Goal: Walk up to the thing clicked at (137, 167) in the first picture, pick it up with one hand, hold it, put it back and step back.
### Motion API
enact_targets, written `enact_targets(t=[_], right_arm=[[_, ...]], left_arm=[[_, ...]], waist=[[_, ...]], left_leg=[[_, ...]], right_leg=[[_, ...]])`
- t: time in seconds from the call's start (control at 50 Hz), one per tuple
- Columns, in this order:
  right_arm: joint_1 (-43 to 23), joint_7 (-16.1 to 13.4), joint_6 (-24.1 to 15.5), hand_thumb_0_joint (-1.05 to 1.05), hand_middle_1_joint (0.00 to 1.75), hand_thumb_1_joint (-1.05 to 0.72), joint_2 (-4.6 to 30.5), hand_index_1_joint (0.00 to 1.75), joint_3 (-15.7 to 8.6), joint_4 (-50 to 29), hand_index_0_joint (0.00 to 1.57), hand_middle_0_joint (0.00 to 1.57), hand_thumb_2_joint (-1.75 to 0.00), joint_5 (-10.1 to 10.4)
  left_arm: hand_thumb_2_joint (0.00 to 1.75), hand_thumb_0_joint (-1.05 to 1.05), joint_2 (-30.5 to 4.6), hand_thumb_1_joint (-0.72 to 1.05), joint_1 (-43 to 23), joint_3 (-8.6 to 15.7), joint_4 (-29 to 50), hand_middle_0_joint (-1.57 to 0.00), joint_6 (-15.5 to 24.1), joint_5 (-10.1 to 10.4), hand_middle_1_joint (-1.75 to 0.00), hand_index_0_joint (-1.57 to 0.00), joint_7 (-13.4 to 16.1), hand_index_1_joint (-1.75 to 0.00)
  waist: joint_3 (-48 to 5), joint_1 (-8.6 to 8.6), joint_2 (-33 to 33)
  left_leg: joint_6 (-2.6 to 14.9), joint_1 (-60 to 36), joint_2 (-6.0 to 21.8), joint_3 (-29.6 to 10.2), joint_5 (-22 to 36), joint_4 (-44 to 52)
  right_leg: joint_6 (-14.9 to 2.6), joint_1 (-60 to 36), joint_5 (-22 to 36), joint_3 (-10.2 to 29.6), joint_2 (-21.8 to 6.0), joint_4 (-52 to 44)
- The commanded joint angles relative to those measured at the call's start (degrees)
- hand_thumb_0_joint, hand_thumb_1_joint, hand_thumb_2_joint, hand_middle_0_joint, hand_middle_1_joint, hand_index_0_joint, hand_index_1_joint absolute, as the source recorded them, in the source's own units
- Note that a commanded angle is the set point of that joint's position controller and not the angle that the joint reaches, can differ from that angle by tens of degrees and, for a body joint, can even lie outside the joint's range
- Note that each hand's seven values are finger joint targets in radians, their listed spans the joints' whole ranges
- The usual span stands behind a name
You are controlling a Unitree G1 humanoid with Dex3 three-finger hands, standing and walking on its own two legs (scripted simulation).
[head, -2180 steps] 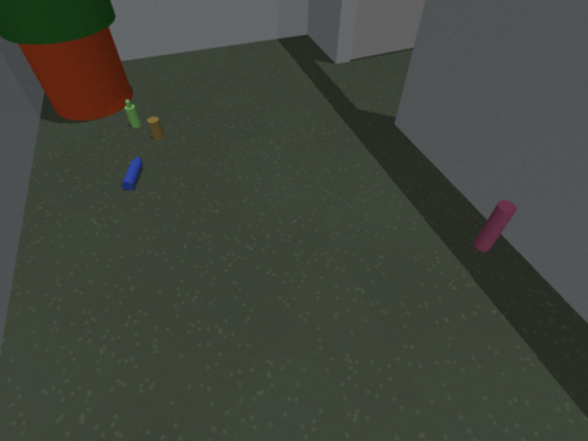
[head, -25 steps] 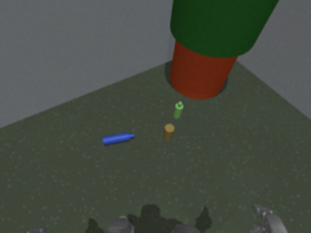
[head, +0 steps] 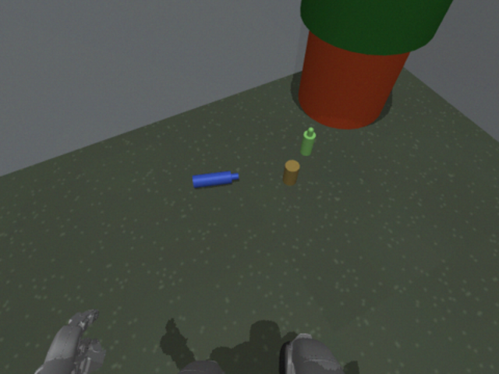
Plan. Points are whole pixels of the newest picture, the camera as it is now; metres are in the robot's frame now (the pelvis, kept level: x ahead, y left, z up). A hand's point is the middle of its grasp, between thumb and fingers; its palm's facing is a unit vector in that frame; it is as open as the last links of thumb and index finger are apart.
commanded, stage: step back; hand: left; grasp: from above
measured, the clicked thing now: (216, 178) +0.93 +0.18 -0.72
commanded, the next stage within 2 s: stand in 1.32 s
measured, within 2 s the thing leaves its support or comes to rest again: neither
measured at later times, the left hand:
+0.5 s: hand out of the picture -0.11 +0.26 -0.12, palm faces -0.07 -0.90 -0.42, open 7.4 cm
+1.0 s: hand out of the picture -0.03 +0.27 -0.13, palm faces -0.06 -0.93 -0.38, open 7.4 cm
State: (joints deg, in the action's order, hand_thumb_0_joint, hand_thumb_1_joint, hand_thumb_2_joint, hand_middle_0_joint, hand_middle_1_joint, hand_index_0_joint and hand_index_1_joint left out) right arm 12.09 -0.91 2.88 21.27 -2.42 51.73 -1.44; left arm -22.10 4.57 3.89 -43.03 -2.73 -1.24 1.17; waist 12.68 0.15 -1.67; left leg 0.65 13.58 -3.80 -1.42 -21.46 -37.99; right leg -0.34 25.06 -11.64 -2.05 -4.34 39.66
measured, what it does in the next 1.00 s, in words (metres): walks backwards: right foot, then left foot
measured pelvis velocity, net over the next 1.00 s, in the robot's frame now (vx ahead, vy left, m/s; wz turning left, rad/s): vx -0.13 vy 0.00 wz -0.06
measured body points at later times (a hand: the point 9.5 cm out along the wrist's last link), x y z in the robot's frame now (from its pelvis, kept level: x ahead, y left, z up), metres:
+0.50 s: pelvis -0.13 -0.01 +0.02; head -0.12 -0.04 +0.47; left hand -0.10 +0.30 -0.09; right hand -0.05 -0.33 -0.11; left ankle -0.07 +0.13 -0.68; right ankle -0.18 -0.12 -0.71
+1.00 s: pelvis -0.13 +0.00 +0.01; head -0.11 +0.00 +0.46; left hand -0.03 +0.31 -0.11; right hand -0.08 -0.32 -0.10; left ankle -0.12 +0.12 -0.71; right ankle -0.08 -0.13 -0.71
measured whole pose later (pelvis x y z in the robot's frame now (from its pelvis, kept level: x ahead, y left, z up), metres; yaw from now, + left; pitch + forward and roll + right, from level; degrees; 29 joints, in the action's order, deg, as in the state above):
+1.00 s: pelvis -0.13 +0.00 +0.01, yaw -3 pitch -3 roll +0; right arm 12.4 1.1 -0.2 21.0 -2.9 54.2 -1.9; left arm -22.9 11.4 3.5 -55.4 1.8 -0.8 -0.9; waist 5.0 0.6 -1.4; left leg -0.1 12.3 0.7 0.5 -18.3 -34.0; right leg -0.3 17.2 -15.7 -0.3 -1.8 33.7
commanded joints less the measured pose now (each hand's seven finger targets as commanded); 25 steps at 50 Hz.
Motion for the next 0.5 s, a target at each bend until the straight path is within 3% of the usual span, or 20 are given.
enact_targets(t=[0.0, 0.02, 0.04, 0.06, 0.08, 0.1, 0.14, 0.22, 0.26, 0.28, 0.3, 0.32, 0.34, 0.36, 0.38, 0.4, 0.42, 0.44, 0.46, 0.48], right_arm=[[1.06, 0.19, -0.87, 0.0, 0.3, -0.9, 21.29, 0.3, -5.48, -5.24, 0.2, 0.2, -0.9, -1.1], [-0.68, 0.32, -1.11, 0.0, 0.3, -0.9, 22.95, 0.3, -6.04, -6.18, 0.2, 0.2, -0.9, -1.48], [-4.28, -0.11, -1.55, 0.0, 0.3, -0.9, 20.55, 0.3, -5.49, -6.53, 0.2, 0.2, -0.9, -1.67], [-4.8, -0.31, -1.7, 0.0, 0.3, -0.9, 17.04, 0.3, -4.37, -6.96, 0.2, 0.2, -0.9, -1.85], [-7.84, -0.37, -1.58, 0.0, 0.3, -0.9, 15.12, 0.3, -3.59, -7.82, 0.2, 0.2, -0.9, -2.26], [-8.71, -0.41, -1.51, 0.0, 0.3, -0.9, 14.1, 0.3, -3.45, -8.04, 0.2, 0.2, -0.9, -2.06], [-8.21, 0.03, -1.41, 0.0, 0.3, -0.9, 13.68, 0.3, -3.61, -7.79, 0.2, 0.2, -0.9, -1.33], [-4.35, 0.46, -1.5, 0.0, 0.3, -0.9, 13.44, 0.3, -4.45, -7.28, 0.2, 0.2, -0.9, -0.84], [-2.85, 0.97, -0.98, 0.0, 0.3, -0.9, 14.64, 0.3, -4.83, -6.71, 0.2, 0.2, -0.9, -1.4], [-2.9, 1.09, -0.55, 0.0, 0.3, -0.9, 15.02, 0.3, -5.02, -6.5, 0.2, 0.2, -0.9, -1.44], [-3.44, 1.22, 0.01, 0.0, 0.3, -0.9, 15.68, 0.3, -5.22, -6.27, 0.2, 0.2, -0.9, -1.18], [-3.98, 1.23, 0.25, 0.0, 0.3, -0.9, 13.68, 0.3, -4.54, -5.86, 0.2, 0.2, -0.9, -0.8], [-4.54, 1.27, 0.07, 0.0, 0.3, -0.9, 10.53, 0.3, -3.46, -6.89, 0.2, 0.2, -0.9, -0.38], [-5.19, 1.38, -0.46, 0.0, 0.3, -0.9, 7.31, 0.3, -2.18, -7.63, 0.2, 0.2, -0.9, -0.2], [-9.9, 0.48, -0.68, 0.0, 0.3, -0.9, 11.47, 0.3, -3.72, -7.71, 0.2, 0.2, -0.9, -0.35], [-9.19, 0.67, -0.81, 0.0, 0.3, -0.9, 14.47, 0.3, -4.93, -6.5, 0.2, 0.2, -0.9, -0.09], [-8.56, 1.2, -1.03, 0.0, 0.3, -0.9, 13.97, 0.3, -4.76, -5.29, 0.2, 0.2, -0.9, 0.32], [-5.34, 1.45, -1.6, 0.0, 0.3, -0.9, 12.42, 0.3, -4.25, -3.28, 0.2, 0.2, -0.9, 0.84], [-4.47, 1.3, -2.12, 0.0, 0.3, -0.9, 10.07, 0.3, -3.11, -3.15, 0.2, 0.2, -0.9, 0.8], [-4.57, 1.18, -2.38, 0.0, 0.3, -0.9, 9.42, 0.3, -2.64, -3.29, 0.2, 0.2, -0.9, 0.68]], left_arm=[[0.9, 0.0, -10.76, 0.9, -0.25, 2.91, 4.23, -0.2, 0.17, 1.01, -0.3, -0.2, 1.08, -0.3], [0.9, 0.0, -12.47, 0.9, -2.65, 4.13, 3.65, -0.2, -0.03, 0.16, -0.3, -0.2, 1.64, -0.3], [0.9, 0.0, -13.2, 0.9, -0.58, 4.19, 2.27, -0.2, -0.16, 0.06, -0.3, -0.2, 1.41, -0.3], [0.9, 0.0, -12.26, 0.9, 0.36, 4.42, 0.7, -0.2, -0.41, 0.58, -0.3, -0.2, 0.91, -0.3], [0.9, 0.0, -11.36, 0.9, 3.59, 4.14, -0.44, -0.2, -0.48, 1.22, -0.3, -0.2, 0.85, -0.3], [0.9, 0.0, -11.38, 0.9, 5.39, 3.99, -1.54, -0.2, -0.6, 1.22, -0.3, -0.2, 0.68, -0.3], [0.9, 0.0, -11.52, 0.9, 8.28, 4.13, -2.95, -0.2, -0.36, 0.84, -0.3, -0.2, 0.44, -0.3], [0.9, 0.0, -10.14, 0.9, 8.18, 2.44, -3.34, -0.2, 2.27, 0.06, -0.3, -0.2, 0.13, -0.3], [0.9, 0.0, -10.61, 0.9, 8.63, 2.38, -4.77, -0.2, 3.34, 0.11, -0.3, -0.2, -0.19, -0.3], [0.9, 0.0, -10.05, 0.9, 10.79, 2.43, -6.38, -0.2, 3.74, 0.0, -0.3, -0.2, -0.19, -0.3], [0.9, 0.0, -9.47, 0.9, 13.91, 2.46, -8.56, -0.2, 4.28, -0.4, -0.3, -0.2, -0.13, -0.3], [0.9, 0.0, -10.28, 0.9, 14.95, 2.94, -10.31, -0.2, 4.8, -0.92, -0.3, -0.2, 0.11, -0.3], [0.9, 0.0, -13.21, 0.9, 14.23, 3.69, -10.12, -0.2, 5.14, -1.71, -0.3, -0.2, 0.28, -0.3], [0.9, 0.0, -16.11, 0.9, 12.77, 4.33, -8.58, -0.2, 5.4, -2.12, -0.3, -0.2, 0.39, -0.3], [0.9, 0.0, -21.51, 0.9, 8.11, 5.14, -6.79, -0.2, 4.96, -2.59, -0.3, -0.2, 0.47, -0.3], [0.9, 0.0, -20.33, 0.9, 3.47, 4.98, -5.63, -0.2, 5.16, -2.16, -0.3, -0.2, 0.47, -0.3], [0.9, 0.0, -16.44, 0.9, 1.6, 4.06, -5.29, -0.2, 5.68, -1.86, -0.3, -0.2, 0.42, -0.3], [0.9, 0.0, -13.57, 0.9, 0.9, 3.43, -5.48, -0.2, 5.99, -1.46, -0.3, -0.2, 0.5, -0.3], [0.9, 0.0, -12.4, 0.9, 3.46, 3.26, -6.72, -0.2, 5.92, -1.17, -0.3, -0.2, 0.61, -0.3], [0.9, 0.0, -12.61, 0.9, 6.71, 3.35, -7.6, -0.2, 6.03, -1.05, -0.3, -0.2, 0.44, -0.3]], waist=[[-15.4, 0.94, 16.4], [-12.46, 3.25, 16.97], [-9.63, 0.92, 13.22], [-9.25, 0.02, 8.77], [-8.79, -2.5, 7.49], [-7.96, -3.23, 6.58], [-8.46, -2.92, 8.9], [-14.56, 0.72, 13.4], [-17.06, 2.28, 14.14], [-17.11, 1.24, 14.59], [-17.6, -0.17, 13.18], [-16.65, -1.04, 8.73], [-14.36, -1.11, 1.82], [-11.21, -1.78, -6.8], [-7.04, -4.69, -9.46], [-2.63, -2.34, -7.75], [-1.12, -0.94, -3.13], [-3.29, 0.62, -0.94], [-6.49, 0.57, -3.36], [-8.98, -0.87, -5.42]], left_leg=[[13.07, 0.5, 22.81, -25.49, 15.18, 19.14], [18.55, 10.9, 27.11, -31.28, 12.65, 22.38], [17.94, 13.11, 26.66, -28.14, 12.82, 21.95], [14.93, 13.0, 21.53, -19.87, 17.99, 19.84], [12.14, 10.82, 17.48, -14.03, 18.94, 18.82], [10.19, 11.0, 15.49, -11.61, 14.93, 19.31], [10.24, 4.38, 14.54, -11.53, 10.11, 19.19], [12.4, -9.0, 16.91, -11.1, 1.99, 15.97], [11.75, -9.38, 15.89, -10.73, -3.47, 15.43], [10.98, -6.34, 16.26, -10.61, -4.66, 14.73], [9.95, -4.39, 15.12, -8.4, -4.51, 12.1], [7.65, 0.76, 12.6, -5.82, -3.39, 6.13], [4.34, 11.27, 8.72, -3.22, -5.65, -0.59], [0.16, 21.6, 1.98, -2.43, -9.19, -5.65], [-1.15, 15.2, 3.79, -8.77, -10.88, -11.32], [-1.26, 9.87, 6.12, -10.76, -7.21, -17.17], [-1.18, 8.96, 5.05, -10.75, -3.75, -17.04], [-1.45, 12.72, 1.28, -8.62, -0.05, -15.41], [-1.04, 14.33, 0.58, -6.95, -0.23, -13.15], [-1.28, 13.44, 1.05, -5.69, -0.73, -11.98]], right_leg=[[-0.68, 1.47, -20.6, 0.53, 7.09, 12.16], [-0.16, -1.53, -27.16, 7.81, 7.69, 25.45], [-0.6, -2.46, -24.78, 11.31, 7.33, 30.22], [-0.98, -2.61, -21.12, 12.43, 9.33, 33.23], [-1.33, -0.29, -17.83, 13.02, 10.45, 35.04], [-1.18, 0.56, -15.28, 12.26, 11.09, 35.6], [0.21, 2.97, -13.6, 10.65, 10.82, 33.4], [1.8, 0.44, -17.29, 6.68, 5.11, 7.82], [1.64, -4.98, -19.96, 2.86, 5.63, -3.01], [0.48, -9.72, -18.41, 2.59, 5.63, -9.77], [-0.7, -15.03, -11.96, 0.34, 6.29, -19.76], [-1.34, -19.13, -7.7, 2.86, 6.22, -24.14], [-3.54, -22.48, -12.7, 13.95, 0.77, -23.19], [-6.15, -20.29, -20.58, 30.54, -9.65, -25.46], [-13.86, -2.6, -30.56, 38.02, -19.19, -28.22], [-14.63, 5.48, -33.74, 36.68, -19.71, -29.34], [-12.2, 4.34, -25.93, 28.46, -15.52, -27.31], [-8.95, -6.39, -9.85, 17.89, -8.58, -22.82], [-7.35, -12.55, 4.41, 13.42, -6.59, -19.65], [-7.1, -15.41, 8.36, 12.44, -6.12, -18.54]])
